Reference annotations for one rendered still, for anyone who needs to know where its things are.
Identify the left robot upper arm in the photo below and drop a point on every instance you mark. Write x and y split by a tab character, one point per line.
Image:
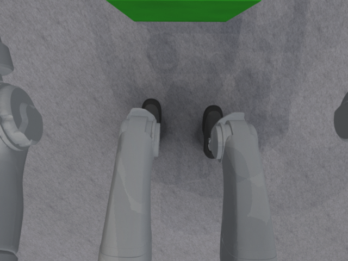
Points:
21	126

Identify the left robot forearm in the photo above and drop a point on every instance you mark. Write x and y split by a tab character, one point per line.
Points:
6	64

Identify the right robot upper arm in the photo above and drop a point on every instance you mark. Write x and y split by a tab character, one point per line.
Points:
341	119

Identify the left robot shin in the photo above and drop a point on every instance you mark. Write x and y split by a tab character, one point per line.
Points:
134	112

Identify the left robot foot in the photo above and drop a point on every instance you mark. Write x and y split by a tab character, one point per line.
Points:
153	106

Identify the carton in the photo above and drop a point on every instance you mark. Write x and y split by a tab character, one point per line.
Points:
182	10

